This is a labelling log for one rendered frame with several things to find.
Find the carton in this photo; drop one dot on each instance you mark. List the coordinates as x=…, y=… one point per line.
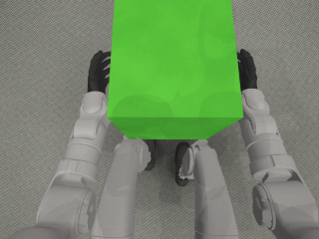
x=174, y=70

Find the right robot upper arm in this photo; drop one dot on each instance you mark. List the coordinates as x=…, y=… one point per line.
x=286, y=208

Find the robot right hand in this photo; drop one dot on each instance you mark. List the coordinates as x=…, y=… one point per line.
x=246, y=71

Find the robot right thigh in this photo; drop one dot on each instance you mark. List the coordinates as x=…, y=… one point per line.
x=213, y=217

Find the robot left thigh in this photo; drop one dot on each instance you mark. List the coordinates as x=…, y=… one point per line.
x=115, y=213

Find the robot left hand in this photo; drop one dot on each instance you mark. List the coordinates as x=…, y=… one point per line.
x=97, y=81

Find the left robot upper arm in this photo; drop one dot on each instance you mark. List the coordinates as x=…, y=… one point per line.
x=65, y=213

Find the right robot forearm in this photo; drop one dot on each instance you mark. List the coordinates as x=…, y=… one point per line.
x=269, y=161

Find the left robot forearm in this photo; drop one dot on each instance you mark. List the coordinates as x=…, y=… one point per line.
x=79, y=165

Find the robot thigh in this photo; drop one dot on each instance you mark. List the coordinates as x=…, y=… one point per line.
x=213, y=217
x=115, y=213

